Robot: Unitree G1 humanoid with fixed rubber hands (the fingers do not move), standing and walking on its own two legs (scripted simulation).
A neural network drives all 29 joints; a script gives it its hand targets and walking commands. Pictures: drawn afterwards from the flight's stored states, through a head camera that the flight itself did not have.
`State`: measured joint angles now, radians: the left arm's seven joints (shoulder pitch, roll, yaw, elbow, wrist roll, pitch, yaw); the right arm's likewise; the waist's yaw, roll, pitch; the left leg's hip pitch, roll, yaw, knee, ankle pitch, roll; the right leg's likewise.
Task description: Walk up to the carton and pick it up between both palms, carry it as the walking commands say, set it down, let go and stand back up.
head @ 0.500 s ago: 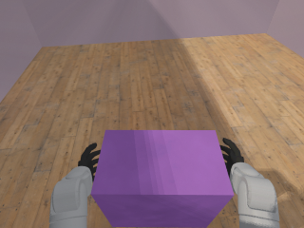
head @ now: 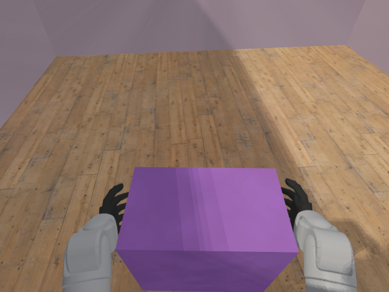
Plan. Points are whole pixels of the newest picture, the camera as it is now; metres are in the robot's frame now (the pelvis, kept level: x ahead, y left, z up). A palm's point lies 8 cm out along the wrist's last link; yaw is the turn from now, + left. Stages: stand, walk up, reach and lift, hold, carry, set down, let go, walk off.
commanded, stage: carry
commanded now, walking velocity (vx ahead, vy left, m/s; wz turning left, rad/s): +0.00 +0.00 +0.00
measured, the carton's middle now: (203, 234) +0.25 +0.01 -0.01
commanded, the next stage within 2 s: none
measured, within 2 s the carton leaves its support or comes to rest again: neither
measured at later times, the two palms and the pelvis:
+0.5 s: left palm (109, 213) +0.27 +0.20 +0.04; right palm (293, 212) +0.27 -0.17 +0.05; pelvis +0.02 +0.02 +0.00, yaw -1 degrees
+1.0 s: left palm (107, 207) +0.28 +0.21 +0.05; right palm (288, 208) +0.28 -0.16 +0.06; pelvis +0.03 +0.03 +0.00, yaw -1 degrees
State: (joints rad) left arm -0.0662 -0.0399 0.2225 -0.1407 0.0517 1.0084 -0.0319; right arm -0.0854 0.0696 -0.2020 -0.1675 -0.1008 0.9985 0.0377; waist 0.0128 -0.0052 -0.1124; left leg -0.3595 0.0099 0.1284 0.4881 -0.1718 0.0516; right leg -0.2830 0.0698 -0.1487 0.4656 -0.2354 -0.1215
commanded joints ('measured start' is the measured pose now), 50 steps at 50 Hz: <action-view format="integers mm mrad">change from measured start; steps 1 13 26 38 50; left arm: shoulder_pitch -504 -461 -492 -501 -456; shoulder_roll -670 -632 -648 -633 -624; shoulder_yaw -637 -613 -609 -629 -595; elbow -169 -129 -128 -150 -84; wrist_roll -202 -173 -170 -173 -143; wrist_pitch -53 -64 -104 -101 -112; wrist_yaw -146 -136 -136 -139 -131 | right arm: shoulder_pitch -446 -404 -440 -407 -397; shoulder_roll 645 605 607 601 594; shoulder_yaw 620 602 598 586 572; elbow -141 -88 -108 -93 -52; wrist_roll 222 209 201 189 186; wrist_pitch -52 -63 -102 -99 -109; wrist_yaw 127 131 128 129 128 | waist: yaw -2 -5 -3 -3 -3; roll -7 12 3 15 25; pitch -287 -280 -257 -250 -248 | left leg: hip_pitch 130 149 145 164 150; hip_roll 139 140 141 148 158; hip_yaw -150 -141 -142 -136 -145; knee -41 -43 -56 -55 -76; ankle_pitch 78 120 114 106 134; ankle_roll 16 19 19 18 21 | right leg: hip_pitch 98 93 84 59 77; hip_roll -207 -211 -206 -219 -196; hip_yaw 189 190 186 194 174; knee -81 -52 -64 -61 -46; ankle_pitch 211 234 166 158 100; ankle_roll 64 54 58 61 48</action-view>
